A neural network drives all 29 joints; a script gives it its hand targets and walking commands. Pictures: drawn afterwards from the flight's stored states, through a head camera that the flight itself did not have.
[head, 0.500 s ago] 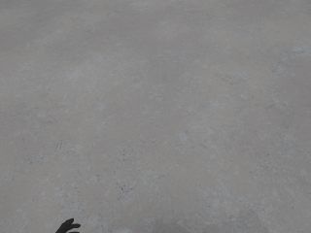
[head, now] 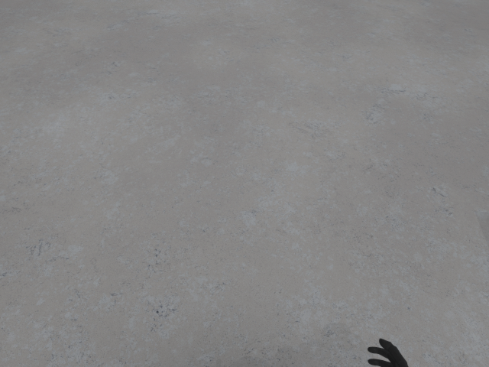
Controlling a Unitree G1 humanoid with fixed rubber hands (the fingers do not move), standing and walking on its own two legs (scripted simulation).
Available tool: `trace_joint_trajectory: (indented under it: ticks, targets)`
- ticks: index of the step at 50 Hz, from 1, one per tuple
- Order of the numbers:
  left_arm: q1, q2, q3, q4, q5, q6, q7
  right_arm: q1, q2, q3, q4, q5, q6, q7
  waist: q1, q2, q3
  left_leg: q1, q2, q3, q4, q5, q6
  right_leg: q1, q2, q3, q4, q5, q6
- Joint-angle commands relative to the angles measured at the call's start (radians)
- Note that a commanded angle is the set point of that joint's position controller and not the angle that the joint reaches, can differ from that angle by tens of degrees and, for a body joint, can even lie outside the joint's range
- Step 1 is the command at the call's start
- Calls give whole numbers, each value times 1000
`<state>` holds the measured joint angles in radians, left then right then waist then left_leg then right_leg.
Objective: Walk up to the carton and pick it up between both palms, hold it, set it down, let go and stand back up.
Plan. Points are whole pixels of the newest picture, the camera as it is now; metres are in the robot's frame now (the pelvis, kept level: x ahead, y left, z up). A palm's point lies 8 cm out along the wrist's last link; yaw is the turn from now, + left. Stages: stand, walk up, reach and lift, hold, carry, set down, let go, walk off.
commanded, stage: walk up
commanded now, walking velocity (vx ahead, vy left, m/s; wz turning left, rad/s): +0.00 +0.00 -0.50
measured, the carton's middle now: out of the picture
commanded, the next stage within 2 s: none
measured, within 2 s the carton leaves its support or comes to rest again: neither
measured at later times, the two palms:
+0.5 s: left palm (121, 358) +0.15 +0.22 -0.12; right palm out of the picture -0.04 -0.27 -0.15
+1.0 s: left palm (120, 356) +0.15 +0.23 -0.12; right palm out of the picture -0.04 -0.28 -0.11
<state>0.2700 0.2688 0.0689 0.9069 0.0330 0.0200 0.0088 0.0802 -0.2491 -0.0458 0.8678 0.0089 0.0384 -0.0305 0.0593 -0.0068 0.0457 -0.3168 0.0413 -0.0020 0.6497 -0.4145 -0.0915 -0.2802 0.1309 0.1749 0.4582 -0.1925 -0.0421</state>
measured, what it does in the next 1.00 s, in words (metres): steps on the spot, turning right: left foot, then right foot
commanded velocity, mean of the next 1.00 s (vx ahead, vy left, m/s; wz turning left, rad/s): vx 0.00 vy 0.00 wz -0.50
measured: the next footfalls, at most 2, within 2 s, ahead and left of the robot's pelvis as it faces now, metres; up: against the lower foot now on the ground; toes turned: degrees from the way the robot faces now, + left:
left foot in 0.04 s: +0.03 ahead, +0.13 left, +0.00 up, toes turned +1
right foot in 0.48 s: -0.02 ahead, -0.11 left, +0.00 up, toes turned -21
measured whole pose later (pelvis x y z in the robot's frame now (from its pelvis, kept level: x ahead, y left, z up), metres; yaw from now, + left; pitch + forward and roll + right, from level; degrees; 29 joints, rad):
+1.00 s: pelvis -0.03 +0.02 +0.00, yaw -29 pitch +1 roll -1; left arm 0.23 0.26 0.07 0.89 0.02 0.02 0.00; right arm 0.11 -0.25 -0.08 0.84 0.00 0.05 -0.03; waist 0.04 0.01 0.03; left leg -0.35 0.04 0.01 0.70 -0.41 -0.08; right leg -0.29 0.09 0.12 0.47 -0.19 -0.02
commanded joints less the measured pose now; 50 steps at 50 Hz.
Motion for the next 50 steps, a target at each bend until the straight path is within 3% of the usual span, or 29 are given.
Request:
trace_joint_trajectory:
  ticks: [1,2,3,4,5,6,7,8,11,13,17,20,21,23,24,25,26,27,29,31,35,36,40,43,45,46,47,49,50]
  targets:
    - [-25,83,32,-79,-17,1,4,118,-169,-41,-24,4,-39,-4,-77,156,-126,368,174,-116,-399,223,46,-147,-128,97,118,28,5]
    - [17,46,30,-84,-15,1,12,104,-250,-62,-40,-6,-34,-5,-53,368,-123,408,416,-336,-413,388,133,-329,0,-88,322,-408,68]
    - [4,94,38,-75,-6,7,16,85,-252,-60,-33,-23,-24,-4,-73,299,-118,294,486,-321,-454,264,231,-308,-71,-110,522,-409,76]
    - [-1,101,36,-83,10,13,12,59,-217,-41,-46,-27,-21,-3,-61,263,-53,128,450,-279,-497,142,229,-250,-94,-76,603,-387,82]
    - [-51,122,44,-78,17,15,1,56,-163,-21,-44,-29,-20,0,-63,187,19,48,361,-213,-508,88,185,-210,-109,-73,599,-327,82]
    - [-49,112,42,-69,1,16,-13,60,-112,-4,-42,-26,-23,-5,-45,165,59,35,278,-147,-489,140,142,-199,-107,-79,599,-283,81]
    - [-15,100,39,-48,-10,19,-25,43,-122,-6,-48,-28,-25,-7,-30,164,68,17,256,-100,-477,178,147,-212,-96,-101,658,-257,94]
    - [30,83,41,-33,-14,21,-30,32,-128,0,-73,-27,-30,-10,-10,159,52,46,262,-66,-460,219,154,-234,-89,-123,708,-243,99]
    - [-10,72,16,-52,-17,21,-35,68,-134,-7,-65,-32,-44,0,-26,229,28,125,255,-10,-415,336,174,-282,-117,-147,726,-200,116]
    - [-48,89,13,-85,-21,20,-37,121,-139,-7,-61,-42,-46,3,-54,187,0,173,258,-4,-382,378,190,-276,-137,-175,622,-205,126]
    - [-125,53,-10,-128,-22,23,-46,154,-191,-26,-59,-35,-49,2,-90,239,-20,233,292,67,-290,550,219,-195,-174,-223,377,-277,127]
    - [-118,56,-9,-144,-25,19,-49,182,-218,-40,-59,-38,-38,12,-110,241,-48,234,313,87,-226,591,217,-94,-166,-262,213,-296,95]
    - [-94,74,-1,-146,-26,12,-48,180,-246,-46,-49,-31,-32,15,-95,255,-99,209,314,98,-171,615,201,-9,-153,-284,137,-222,80]
    - [-16,104,18,-124,-31,-8,-41,174,-215,-44,-60,-14,-24,26,-47,78,-148,80,247,173,4,518,127,217,-161,-243,-79,35,48]
    - [50,193,39,-111,-32,-23,-36,141,-157,-29,-84,-2,-18,36,-9,-146,-151,-125,153,233,209,78,58,335,-364,33,-154,263,-10]
    - [77,292,65,-101,-25,-29,-24,100,-73,-13,-119,1,-6,29,5,-291,-126,-312,60,179,373,-233,12,329,-589,305,-169,547,-109]
    - [122,304,81,-72,-27,-30,-14,43,-111,-29,-134,-13,4,15,49,-355,-112,-259,89,72,438,-244,13,241,-596,301,-157,576,-210]
    - [71,257,62,-92,-34,-32,-10,41,-135,-26,-136,-9,9,18,14,-295,-93,-280,102,53,469,-221,12,261,-535,212,-140,591,-211]
    - [-76,192,42,-130,-41,-20,4,153,-142,-31,-78,-11,6,33,-76,-231,-86,-304,107,43,496,-112,2,274,-422,4,-94,614,-146]
    - [-21,151,37,-101,-52,-23,10,121,-159,-34,-68,-15,9,35,-50,-136,-73,-255,101,34,480,-16,1,206,-382,31,-101,614,-132]
    - [-3,164,40,-94,-38,-30,0,112,-111,-42,-50,-30,29,28,-51,-91,-109,-279,72,32,475,93,-6,275,-375,60,-128,518,-136]
    - [-17,173,40,-100,-40,-32,-1,118,-104,-34,-48,-26,29,25,-57,-113,-105,-279,73,24,448,78,-10,264,-367,50,-125,538,-139]
    - [-33,181,44,-80,-28,-27,3,33,-118,-41,-82,-21,31,16,-39,-109,-96,-220,52,12,310,23,-19,175,-369,141,-175,252,-162]
    - [-26,185,53,-69,-20,-26,5,49,-106,-35,-76,-17,26,3,-36,-185,-93,-174,31,4,219,-17,-4,159,-389,179,-142,326,-179]
    - [-37,182,51,-75,-24,-20,2,25,-102,-31,-85,-15,16,-2,-33,-160,-102,-111,8,13,141,-23,7,107,-381,217,-137,297,-183]
    - [-32,173,46,-75,-18,-15,4,23,-104,-37,-96,-13,11,-2,-28,-116,-80,-77,-2,26,117,-33,7,75,-375,224,-135,291,-177]
    - [-6,163,37,-56,-11,-12,-3,49,-42,-57,-71,-14,2,-6,-21,-188,-103,-35,11,-13,40,-15,10,57,-342,230,-116,281,-145]
    - [-75,147,36,-70,-21,-1,-10,137,-60,-59,-54,-4,-18,-12,-75,-146,-101,102,-9,3,-147,96,27,-19,-280,202,-87,214,-96]
    - [-94,151,41,-72,-20,2,-10,188,-61,-53,-40,4,-30,-17,-104,-147,-104,164,24,-17,-293,205,26,-38,-254,178,-30,167,-56]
